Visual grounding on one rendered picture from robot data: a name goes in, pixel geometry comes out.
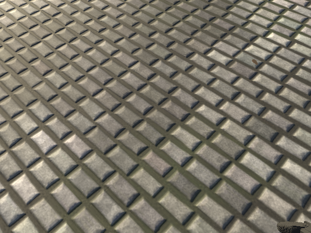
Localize right robot hand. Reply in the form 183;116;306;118
277;220;311;233

